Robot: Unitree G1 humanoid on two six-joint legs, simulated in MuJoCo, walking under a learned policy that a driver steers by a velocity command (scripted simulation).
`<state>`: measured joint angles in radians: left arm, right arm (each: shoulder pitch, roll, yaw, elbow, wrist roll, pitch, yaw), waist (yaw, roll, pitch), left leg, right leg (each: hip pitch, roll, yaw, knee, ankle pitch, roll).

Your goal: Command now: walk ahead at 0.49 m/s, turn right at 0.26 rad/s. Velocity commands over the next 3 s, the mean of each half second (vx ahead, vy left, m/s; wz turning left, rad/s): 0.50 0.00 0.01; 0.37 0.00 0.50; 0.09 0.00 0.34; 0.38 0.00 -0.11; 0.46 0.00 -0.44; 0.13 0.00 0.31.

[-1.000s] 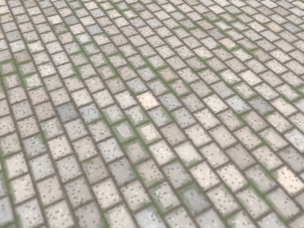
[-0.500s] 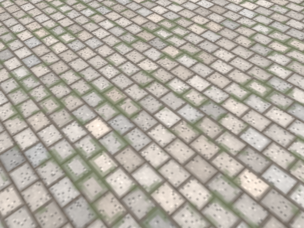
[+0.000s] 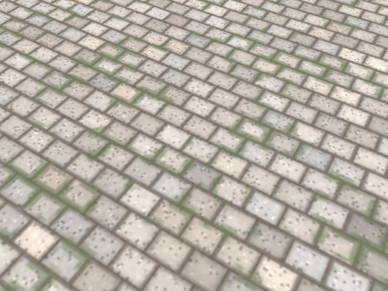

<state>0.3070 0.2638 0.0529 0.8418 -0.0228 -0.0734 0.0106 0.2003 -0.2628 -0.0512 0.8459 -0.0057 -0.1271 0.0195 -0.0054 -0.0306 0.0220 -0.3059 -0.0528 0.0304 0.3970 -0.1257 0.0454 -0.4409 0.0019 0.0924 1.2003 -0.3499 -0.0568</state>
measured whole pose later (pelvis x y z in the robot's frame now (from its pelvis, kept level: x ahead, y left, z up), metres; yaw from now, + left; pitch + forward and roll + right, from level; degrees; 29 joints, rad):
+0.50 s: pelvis +0.27 -0.07 +0.00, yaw +3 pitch +2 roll +0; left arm 0.22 0.24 0.05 0.77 0.01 -0.11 -0.02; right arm 0.31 -0.29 -0.05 0.89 0.03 -0.07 0.00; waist 0.00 0.04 0.01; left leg -0.50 0.06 -0.05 1.16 -0.30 0.03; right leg -0.28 0.00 -0.10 0.43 -0.18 -0.04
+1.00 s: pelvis +0.49 -0.01 -0.02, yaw +20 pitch +3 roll -1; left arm 0.19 0.29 0.05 0.79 0.00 -0.07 0.03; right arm 0.13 -0.29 -0.07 0.68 0.01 -0.03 0.03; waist 0.01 0.00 0.07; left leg -0.47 -0.09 0.01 0.55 -0.12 0.10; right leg -0.44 -0.03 0.03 1.29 -0.51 0.05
